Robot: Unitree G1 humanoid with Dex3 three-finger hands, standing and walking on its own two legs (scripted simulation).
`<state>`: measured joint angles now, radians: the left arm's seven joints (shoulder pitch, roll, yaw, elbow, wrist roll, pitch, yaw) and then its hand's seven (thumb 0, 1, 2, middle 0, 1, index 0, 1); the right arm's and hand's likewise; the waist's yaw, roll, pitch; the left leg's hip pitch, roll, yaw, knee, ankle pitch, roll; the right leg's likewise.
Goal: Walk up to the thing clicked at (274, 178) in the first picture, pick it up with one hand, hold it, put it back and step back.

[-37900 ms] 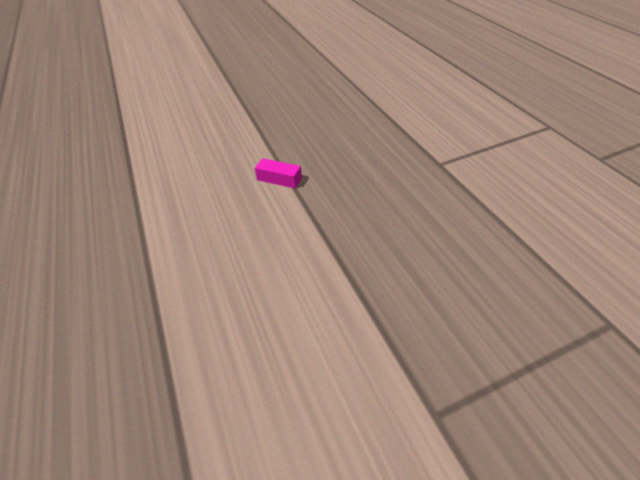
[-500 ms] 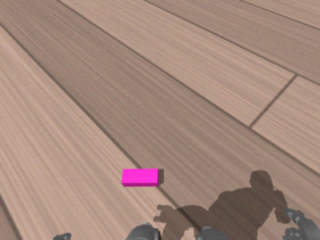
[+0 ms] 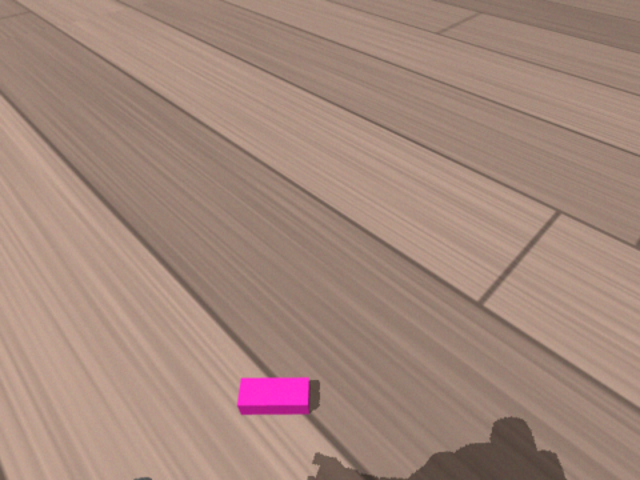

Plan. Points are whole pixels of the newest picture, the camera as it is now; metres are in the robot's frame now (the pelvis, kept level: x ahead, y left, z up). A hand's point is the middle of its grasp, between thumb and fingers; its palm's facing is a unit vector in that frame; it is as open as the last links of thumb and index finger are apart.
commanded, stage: stand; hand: left
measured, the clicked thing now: (275, 396) +0.53 +0.20 -0.74
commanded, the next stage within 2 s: walk up in 0.54 s
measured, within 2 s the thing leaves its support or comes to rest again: neither
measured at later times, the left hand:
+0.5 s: hand out of the picture +0.06 +0.26 -0.15, palm faces -0.03 -0.94 -0.35, open 7.4 cm
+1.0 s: hand out of the picture +0.08 +0.30 -0.17, palm faces -0.05 -0.92 -0.38, open 7.4 cm
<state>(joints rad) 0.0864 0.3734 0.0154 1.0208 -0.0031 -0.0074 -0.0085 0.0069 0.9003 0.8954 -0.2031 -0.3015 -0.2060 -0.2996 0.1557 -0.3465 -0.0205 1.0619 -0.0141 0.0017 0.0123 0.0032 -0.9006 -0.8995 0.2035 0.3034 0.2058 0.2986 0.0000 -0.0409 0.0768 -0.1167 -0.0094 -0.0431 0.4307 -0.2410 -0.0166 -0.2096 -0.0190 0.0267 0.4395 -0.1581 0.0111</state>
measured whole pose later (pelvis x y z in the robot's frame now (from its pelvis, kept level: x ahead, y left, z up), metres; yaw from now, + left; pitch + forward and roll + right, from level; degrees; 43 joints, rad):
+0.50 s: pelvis +0.02 +0.01 +0.00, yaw +0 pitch -2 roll +0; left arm 0.14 0.35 -0.02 1.14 0.01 -0.02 0.00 0.01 0.90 0.90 -0.20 -0.30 -0.20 -0.30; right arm 0.09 -0.33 -0.01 1.14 -0.01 -0.01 0.02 0.00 -0.90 -0.90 0.20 0.30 0.21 0.30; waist 0.01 0.01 0.07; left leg -0.10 -0.02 -0.04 0.36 -0.22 -0.01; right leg -0.20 -0.03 0.03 0.37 -0.14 0.02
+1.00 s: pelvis -0.07 +0.04 -0.01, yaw +0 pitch -1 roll -2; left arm 0.01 0.41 0.06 0.91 0.01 0.07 0.03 0.01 0.90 0.90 -0.20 -0.30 -0.20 -0.30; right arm 0.14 -0.37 -0.05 1.00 -0.05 0.05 0.01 0.00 -0.90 -0.90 0.20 0.30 0.21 0.30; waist -0.04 -0.03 0.20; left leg -0.30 0.00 0.01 0.63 -0.31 0.04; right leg -0.53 0.12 0.14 1.11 -0.52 -0.01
